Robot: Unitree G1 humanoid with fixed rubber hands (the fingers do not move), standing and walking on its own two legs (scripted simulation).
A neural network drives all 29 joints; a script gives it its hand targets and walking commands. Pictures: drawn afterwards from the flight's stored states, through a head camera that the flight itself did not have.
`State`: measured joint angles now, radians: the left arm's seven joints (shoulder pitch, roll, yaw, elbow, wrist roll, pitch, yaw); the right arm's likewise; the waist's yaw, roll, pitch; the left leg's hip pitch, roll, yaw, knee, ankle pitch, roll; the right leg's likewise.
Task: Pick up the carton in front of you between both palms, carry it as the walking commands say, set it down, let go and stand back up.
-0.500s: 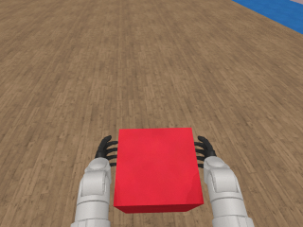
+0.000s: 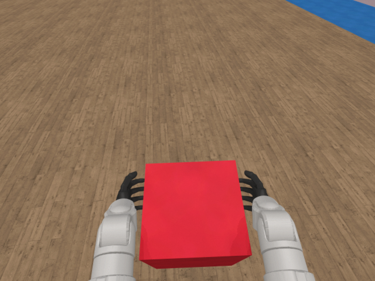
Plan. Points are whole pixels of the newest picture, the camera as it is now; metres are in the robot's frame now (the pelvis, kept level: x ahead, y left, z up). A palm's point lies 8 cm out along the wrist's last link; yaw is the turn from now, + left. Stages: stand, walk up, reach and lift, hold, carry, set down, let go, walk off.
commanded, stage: carry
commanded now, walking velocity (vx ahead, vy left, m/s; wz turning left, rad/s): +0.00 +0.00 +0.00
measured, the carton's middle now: (192, 219) +0.30 +0.00 -0.06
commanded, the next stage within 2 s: hold in 0.36 s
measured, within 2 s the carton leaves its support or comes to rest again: neither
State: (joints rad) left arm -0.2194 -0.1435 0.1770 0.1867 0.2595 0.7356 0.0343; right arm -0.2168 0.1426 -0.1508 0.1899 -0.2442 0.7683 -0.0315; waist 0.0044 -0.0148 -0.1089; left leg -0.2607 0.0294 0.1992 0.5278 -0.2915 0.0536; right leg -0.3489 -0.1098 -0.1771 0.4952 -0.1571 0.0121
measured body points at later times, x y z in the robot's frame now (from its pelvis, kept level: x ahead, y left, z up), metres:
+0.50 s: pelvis -0.01 +0.00 +0.01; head -0.02 +0.00 +0.46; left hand +0.29 +0.16 +0.03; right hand +0.29 -0.14 +0.04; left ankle +0.00 +0.08 -0.73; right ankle +0.06 -0.14 -0.73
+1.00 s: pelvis +0.00 -0.06 +0.01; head -0.06 -0.09 +0.45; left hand +0.26 +0.16 +0.06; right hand +0.32 -0.14 +0.05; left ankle +0.00 +0.08 -0.73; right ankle +0.07 -0.15 -0.73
